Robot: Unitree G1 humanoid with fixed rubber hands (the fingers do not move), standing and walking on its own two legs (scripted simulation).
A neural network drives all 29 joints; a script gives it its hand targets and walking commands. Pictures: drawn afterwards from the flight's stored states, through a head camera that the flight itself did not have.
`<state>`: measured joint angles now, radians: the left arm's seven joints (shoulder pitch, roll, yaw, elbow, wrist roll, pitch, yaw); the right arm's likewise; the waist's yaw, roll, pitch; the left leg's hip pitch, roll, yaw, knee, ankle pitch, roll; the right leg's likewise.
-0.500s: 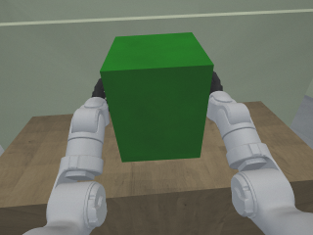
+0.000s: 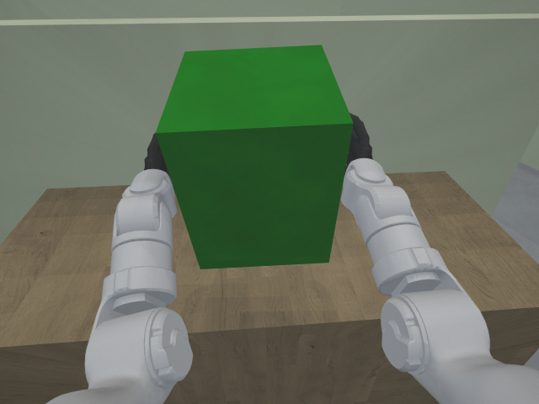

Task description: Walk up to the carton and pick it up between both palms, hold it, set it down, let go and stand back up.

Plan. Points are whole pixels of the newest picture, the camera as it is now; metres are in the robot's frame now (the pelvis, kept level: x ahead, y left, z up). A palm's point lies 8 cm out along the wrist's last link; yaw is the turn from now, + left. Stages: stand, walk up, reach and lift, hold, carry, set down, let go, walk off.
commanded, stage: set down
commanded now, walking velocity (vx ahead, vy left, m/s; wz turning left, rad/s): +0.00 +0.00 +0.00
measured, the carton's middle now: (259, 160) +0.40 +0.00 +0.23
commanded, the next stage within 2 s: none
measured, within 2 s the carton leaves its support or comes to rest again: neither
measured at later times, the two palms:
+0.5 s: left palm (188, 186) +0.42 +0.12 +0.18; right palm (360, 216) +0.38 -0.17 +0.13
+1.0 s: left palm (179, 199) +0.43 +0.14 +0.14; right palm (349, 213) +0.38 -0.15 +0.13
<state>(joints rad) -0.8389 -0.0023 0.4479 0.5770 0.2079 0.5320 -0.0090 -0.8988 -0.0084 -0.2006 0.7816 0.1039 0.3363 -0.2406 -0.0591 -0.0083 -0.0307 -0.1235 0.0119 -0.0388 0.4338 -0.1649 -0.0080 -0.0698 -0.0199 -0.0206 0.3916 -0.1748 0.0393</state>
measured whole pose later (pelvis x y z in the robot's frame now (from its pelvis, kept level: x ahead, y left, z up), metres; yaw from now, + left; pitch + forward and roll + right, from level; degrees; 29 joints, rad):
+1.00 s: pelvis +0.02 +0.01 +0.00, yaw +0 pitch -7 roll -1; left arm -0.78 0.00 0.31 0.61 0.22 0.35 -0.05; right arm -0.60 0.08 -0.24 0.65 0.06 0.07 -0.25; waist -0.06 -0.12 0.09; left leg -0.11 0.01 -0.04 0.42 -0.19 -0.01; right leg -0.04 -0.02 -0.02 0.34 -0.18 0.04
